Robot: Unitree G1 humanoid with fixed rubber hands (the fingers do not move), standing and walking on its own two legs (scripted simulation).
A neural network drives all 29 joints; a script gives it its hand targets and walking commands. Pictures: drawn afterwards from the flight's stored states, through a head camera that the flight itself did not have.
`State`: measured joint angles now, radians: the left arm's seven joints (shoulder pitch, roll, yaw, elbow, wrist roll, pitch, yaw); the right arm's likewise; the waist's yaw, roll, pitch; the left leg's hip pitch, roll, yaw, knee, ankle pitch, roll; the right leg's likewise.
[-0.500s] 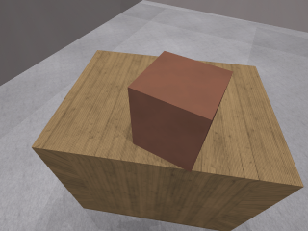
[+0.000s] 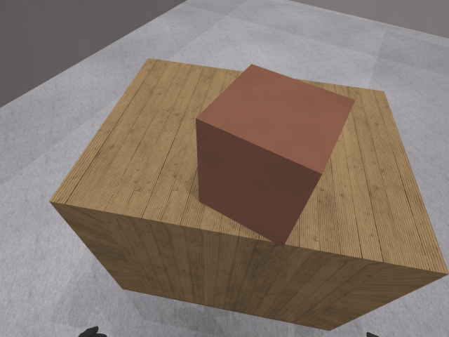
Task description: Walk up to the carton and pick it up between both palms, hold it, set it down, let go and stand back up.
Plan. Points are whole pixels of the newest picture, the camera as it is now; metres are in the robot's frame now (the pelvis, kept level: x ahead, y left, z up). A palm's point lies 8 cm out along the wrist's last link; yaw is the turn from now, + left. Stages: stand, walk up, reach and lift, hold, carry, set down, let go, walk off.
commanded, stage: walk up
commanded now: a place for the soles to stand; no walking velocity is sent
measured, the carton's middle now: (267, 157) +0.46 -0.05 +0.05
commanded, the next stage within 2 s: reach and lift in 1.36 s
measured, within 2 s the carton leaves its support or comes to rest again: neither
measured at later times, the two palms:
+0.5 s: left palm out of the picture +0.07 +0.28 -0.11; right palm out of the picture +0.11 -0.27 -0.08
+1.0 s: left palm out of the picture +0.05 +0.28 -0.11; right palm out of the picture +0.10 -0.26 -0.09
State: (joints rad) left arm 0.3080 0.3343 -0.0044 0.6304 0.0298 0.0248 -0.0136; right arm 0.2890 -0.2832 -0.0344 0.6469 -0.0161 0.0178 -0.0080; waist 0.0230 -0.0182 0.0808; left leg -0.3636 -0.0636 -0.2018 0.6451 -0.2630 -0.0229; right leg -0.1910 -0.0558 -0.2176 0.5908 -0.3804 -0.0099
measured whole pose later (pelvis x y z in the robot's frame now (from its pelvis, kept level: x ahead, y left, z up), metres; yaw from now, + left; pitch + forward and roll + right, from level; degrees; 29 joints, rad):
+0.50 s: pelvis -0.01 +0.00 +0.00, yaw +0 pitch -1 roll -2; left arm 0.35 0.34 0.00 0.64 0.02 0.03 -0.01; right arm 0.27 -0.28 -0.03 0.64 -0.01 0.01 -0.01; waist 0.02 -0.02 0.03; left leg -0.36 -0.06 -0.20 0.64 -0.25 -0.02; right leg -0.20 -0.05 -0.21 0.60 -0.37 -0.01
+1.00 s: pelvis -0.01 +0.01 +0.00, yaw +0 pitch -1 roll -2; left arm 0.37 0.34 0.01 0.63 0.02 0.04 0.00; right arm 0.28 -0.28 -0.03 0.66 -0.02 0.01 -0.01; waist 0.03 -0.01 0.05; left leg -0.37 -0.07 -0.21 0.64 -0.25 -0.02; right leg -0.20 -0.06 -0.22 0.60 -0.37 0.00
